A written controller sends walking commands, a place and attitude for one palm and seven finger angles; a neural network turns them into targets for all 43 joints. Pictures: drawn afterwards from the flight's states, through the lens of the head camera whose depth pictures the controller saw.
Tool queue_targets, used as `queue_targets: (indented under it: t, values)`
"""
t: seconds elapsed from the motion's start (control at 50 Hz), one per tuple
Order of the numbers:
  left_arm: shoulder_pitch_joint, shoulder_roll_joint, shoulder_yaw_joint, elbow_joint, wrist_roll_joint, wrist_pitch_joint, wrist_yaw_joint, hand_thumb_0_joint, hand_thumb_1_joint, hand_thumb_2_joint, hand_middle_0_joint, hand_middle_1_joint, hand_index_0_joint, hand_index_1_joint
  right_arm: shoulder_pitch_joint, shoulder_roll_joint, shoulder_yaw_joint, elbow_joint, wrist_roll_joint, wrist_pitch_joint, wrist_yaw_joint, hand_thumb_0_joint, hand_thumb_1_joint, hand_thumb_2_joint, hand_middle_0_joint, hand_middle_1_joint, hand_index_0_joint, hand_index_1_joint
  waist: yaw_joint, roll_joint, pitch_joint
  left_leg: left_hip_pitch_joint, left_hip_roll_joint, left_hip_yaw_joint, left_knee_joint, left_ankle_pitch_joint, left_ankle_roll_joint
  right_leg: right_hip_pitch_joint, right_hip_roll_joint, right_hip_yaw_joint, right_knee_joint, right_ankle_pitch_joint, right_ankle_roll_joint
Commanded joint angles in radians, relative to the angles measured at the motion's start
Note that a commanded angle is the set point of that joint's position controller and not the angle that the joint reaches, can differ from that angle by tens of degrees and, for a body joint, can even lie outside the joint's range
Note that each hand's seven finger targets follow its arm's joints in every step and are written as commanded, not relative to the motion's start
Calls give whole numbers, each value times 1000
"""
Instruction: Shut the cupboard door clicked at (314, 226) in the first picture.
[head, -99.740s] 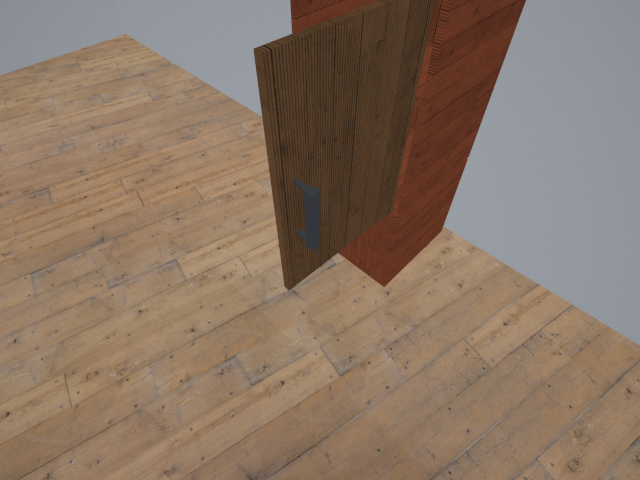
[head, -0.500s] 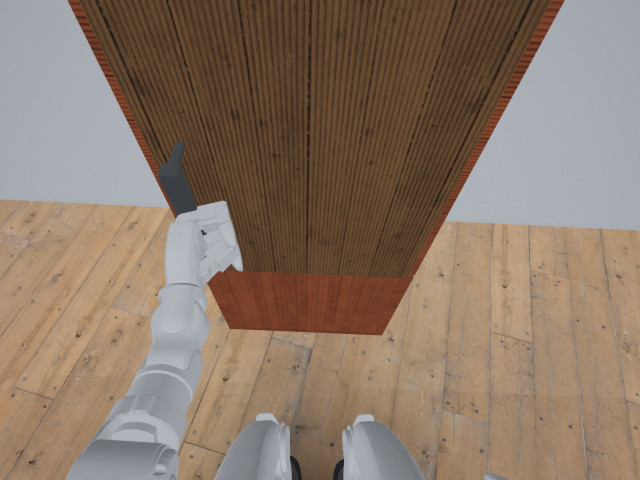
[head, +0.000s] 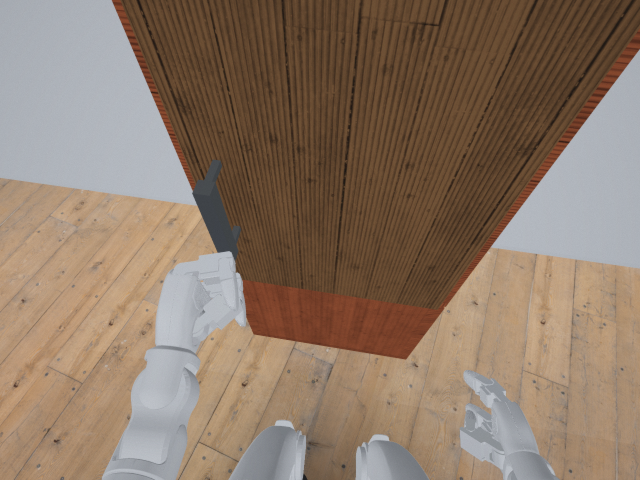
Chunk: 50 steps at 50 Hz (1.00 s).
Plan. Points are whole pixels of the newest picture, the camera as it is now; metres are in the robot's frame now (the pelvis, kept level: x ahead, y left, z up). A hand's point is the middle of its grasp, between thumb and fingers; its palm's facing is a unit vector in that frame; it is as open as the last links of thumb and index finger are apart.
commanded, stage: draw the hand back to the body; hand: left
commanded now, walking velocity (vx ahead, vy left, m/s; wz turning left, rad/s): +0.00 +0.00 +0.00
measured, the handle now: (222, 214) +0.44 +0.17 +0.02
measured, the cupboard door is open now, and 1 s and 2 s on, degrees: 0 0 0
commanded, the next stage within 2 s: step back with the hand held close in 1.46 s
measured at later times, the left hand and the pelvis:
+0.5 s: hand (131, 316) +0.25 +0.18 +0.15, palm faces +0.09 -0.97 -0.22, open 3.1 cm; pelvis +0.01 +0.00 +0.06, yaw +0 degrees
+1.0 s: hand out of the picture +0.22 +0.27 +0.25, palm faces +0.38 -0.84 -0.39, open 5.4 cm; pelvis +0.03 +0.03 +0.10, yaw +0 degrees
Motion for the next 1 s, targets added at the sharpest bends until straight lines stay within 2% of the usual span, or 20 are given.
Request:
queue_targets:
  t: [0.0,0.02,0.1,0.12,0.14,0.2,0.24,0.26,0.36,0.38,0.4,0.44,0.54,0.64,0.7,0.78,0.84,0.92,0.94,0.98]
  values:
    - [24,112,62,-336,-38,7,-28,0,900,900,-1300,-1500,-1300,-1500,81,-129,-33,-153,21,-26,-12,0,-900,-900,200,300,200,300,-6,-7,-387,387,34,-92,-240,494,-49,354,-24,108,-232,542,49]
    - [40,111,58,-334,-44,34,-41,0,900,900,-1300,-1500,-1300,-1500,80,-131,-30,-160,27,-24,-18,0,-900,-900,200,300,200,300,-21,-57,-341,356,35,-88,-257,448,-43,373,-26,112,-257,530,56]
    - [83,99,61,-319,-90,105,-96,0,900,900,-1300,-1500,-1300,-1500,69,-142,-17,-181,36,-40,-45,0,-900,-900,200,300,200,300,-54,-146,-189,301,30,-85,-296,310,-33,392,-47,135,-352,450,81]
    - [104,131,107,-329,-106,106,-101,0,900,900,-1300,-1500,-1300,-1500,67,-145,-16,-183,36,-46,-52,0,-900,-900,200,300,200,300,-44,-157,-180,290,27,-84,-301,289,-35,418,-56,150,-373,432,83]
    - [108,142,116,-342,-114,105,-109,0,900,900,-1300,-1500,-1300,-1500,60,-150,-12,-187,36,-54,-58,0,-900,-900,200,300,200,300,-45,-132,-160,291,24,-81,-306,283,-34,427,-59,158,-385,417,80]
    - [114,197,176,-436,-130,69,-116,0,900,900,-1300,-1500,-1300,-1500,56,-142,-11,-189,34,-79,-66,0,-900,-900,200,300,200,300,-28,-64,-189,343,24,-77,-333,292,-37,456,-61,156,-397,397,69]
    - [121,240,200,-521,-129,50,-111,0,900,900,-1300,-1500,-1300,-1500,51,-142,-9,-196,34,-94,-70,0,-900,-900,200,300,200,300,-12,18,-214,397,24,-77,-356,319,-36,473,-51,150,-397,396,56]
    - [132,234,187,-547,-125,46,-112,0,900,900,-1300,-1500,-1300,-1500,48,-135,-6,-196,35,-102,-69,0,-900,-900,200,300,200,300,-12,63,-212,428,25,-76,-372,334,-38,468,-46,137,-397,399,51]
    - [265,252,225,-550,-145,96,-126,0,900,900,-1163,-1350,-1163,-1350,58,-138,-3,-200,48,-125,-71,0,-900,-900,200,300,200,300,-7,44,-151,468,32,-79,-420,337,-41,482,-40,125,-442,388,56]
    - [253,335,210,-519,-15,176,-20,0,900,900,-1135,-1320,-1135,-1320,33,-120,-13,-199,48,-91,-91,0,-900,-900,200,300,200,300,28,42,-142,482,42,-93,-472,324,-45,522,-88,199,-515,368,46]
    - [258,246,151,-544,-4,225,25,0,900,900,-1107,-1290,-1107,-1290,34,-107,-3,-218,47,-76,-98,0,-900,-900,200,300,200,300,-3,37,-78,492,44,-86,-493,298,-44,515,-98,197,-548,334,56]
    - [278,234,144,-549,12,277,67,0,900,900,-1053,-1230,-1053,-1230,37,-116,-4,-218,47,-64,-106,0,-900,-900,200,300,200,300,-7,-31,-29,516,51,-92,-523,290,-39,522,-91,177,-580,325,60]
    - [297,332,234,-638,29,335,129,0,900,900,-915,-1080,-915,-1080,7,-123,7,-202,41,-60,-126,0,-900,-900,200,300,200,300,10,-47,-33,635,57,-89,-607,341,-31,630,-84,142,-639,362,53]
    - [262,354,261,-754,43,362,155,0,900,900,-777,-930,-777,-930,-18,-116,20,-168,38,-96,-126,0,-900,-900,200,300,200,300,16,89,-15,778,74,-122,-701,394,-44,665,-72,115,-688,395,40]
    - [302,327,265,-746,43,377,157,0,900,900,-695,-840,-695,-840,-23,-111,26,-150,34,-112,-118,0,-900,-900,200,300,200,300,18,60,41,811,81,-139,-747,429,-57,686,-65,100,-716,409,39]
    - [346,319,291,-747,43,384,148,0,900,900,-585,-720,-585,-720,-26,-119,21,-126,30,-126,-103,0,-900,-900,200,300,200,300,24,31,70,863,98,-159,-798,516,-81,727,-62,88,-746,442,43]
    - [365,357,354,-762,42,381,145,0,900,900,-502,-630,-502,-630,-32,-127,14,-112,24,-134,-95,0,-900,-900,200,300,200,300,35,13,74,879,102,-158,-823,561,-86,768,-60,85,-772,465,45]
    - [375,393,423,-825,39,369,144,0,900,900,-393,-510,-393,-510,-37,-120,9,-102,23,-139,-85,0,-900,-900,200,300,200,300,43,28,44,907,101,-137,-835,625,-91,819,-65,88,-786,505,46]
    - [373,424,457,-842,40,366,146,0,900,900,-365,-480,-365,-480,-41,-127,5,-96,22,-145,-84,0,-900,-900,200,300,200,300,48,48,34,914,102,-136,-837,655,-93,833,-64,88,-792,520,45]
    - [352,427,470,-883,41,357,146,0,900,900,-310,-420,-310,-420,-42,-122,6,-90,22,-151,-78,0,-900,-900,200,300,200,300,46,88,30,933,108,-146,-847,667,-104,836,-65,88,-796,511,44]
